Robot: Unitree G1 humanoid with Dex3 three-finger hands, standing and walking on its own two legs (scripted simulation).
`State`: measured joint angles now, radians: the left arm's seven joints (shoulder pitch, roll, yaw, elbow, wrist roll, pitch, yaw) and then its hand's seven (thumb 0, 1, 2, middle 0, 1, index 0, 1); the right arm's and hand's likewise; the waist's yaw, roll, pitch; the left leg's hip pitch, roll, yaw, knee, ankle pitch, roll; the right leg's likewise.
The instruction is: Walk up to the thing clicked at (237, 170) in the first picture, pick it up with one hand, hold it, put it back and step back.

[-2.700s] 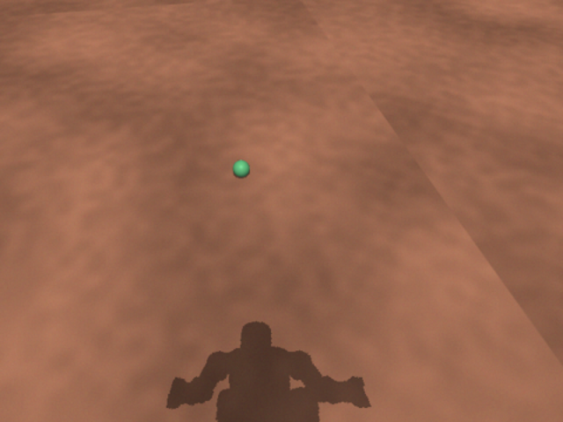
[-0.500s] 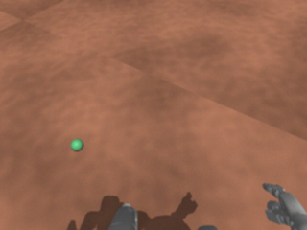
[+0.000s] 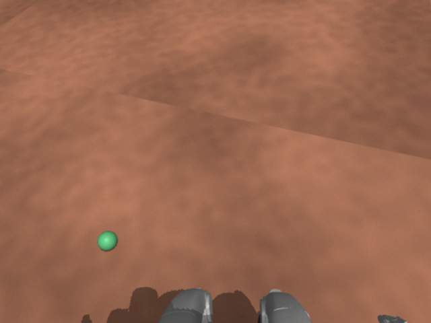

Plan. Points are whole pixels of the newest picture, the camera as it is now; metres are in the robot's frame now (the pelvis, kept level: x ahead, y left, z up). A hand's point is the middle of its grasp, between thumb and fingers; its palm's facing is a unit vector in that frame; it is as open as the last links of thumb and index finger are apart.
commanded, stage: walk up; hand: left
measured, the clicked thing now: (107, 240) +0.53 +0.56 -0.68
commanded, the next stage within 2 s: none
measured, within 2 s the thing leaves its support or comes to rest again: neither
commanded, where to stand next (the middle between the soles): +0.08 +0.59 m, yaw -33 degrees
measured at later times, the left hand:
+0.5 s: hand out of the picture +0.16 +0.54 -0.11, palm faces -0.22 -0.79 -0.57, open 7.4 cm
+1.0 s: hand out of the picture +0.19 +0.82 -0.12, palm faces -0.26 -0.71 -0.65, open 7.4 cm
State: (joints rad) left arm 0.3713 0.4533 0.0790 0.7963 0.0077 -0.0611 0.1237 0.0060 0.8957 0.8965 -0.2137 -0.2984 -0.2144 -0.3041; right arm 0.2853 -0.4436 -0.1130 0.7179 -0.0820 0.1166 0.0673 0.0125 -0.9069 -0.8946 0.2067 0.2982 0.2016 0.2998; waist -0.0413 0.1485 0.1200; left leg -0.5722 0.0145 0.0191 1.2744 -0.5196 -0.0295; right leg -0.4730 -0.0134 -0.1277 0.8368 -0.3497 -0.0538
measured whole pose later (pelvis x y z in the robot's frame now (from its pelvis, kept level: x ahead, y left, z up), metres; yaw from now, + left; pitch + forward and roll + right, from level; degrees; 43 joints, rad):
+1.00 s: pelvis -0.01 +0.52 -0.02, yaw -20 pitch -3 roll -2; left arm 0.28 0.51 0.10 0.85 0.00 -0.01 0.13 0.01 0.90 0.90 -0.21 -0.30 -0.21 -0.30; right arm 0.23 -0.44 -0.10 0.68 -0.07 0.10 0.05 0.01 -0.91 -0.89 0.21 0.30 0.20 0.30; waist -0.03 0.08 0.15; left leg -0.48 0.07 0.01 1.05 -0.53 -0.01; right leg -0.73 0.02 0.15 1.27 -0.48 -0.04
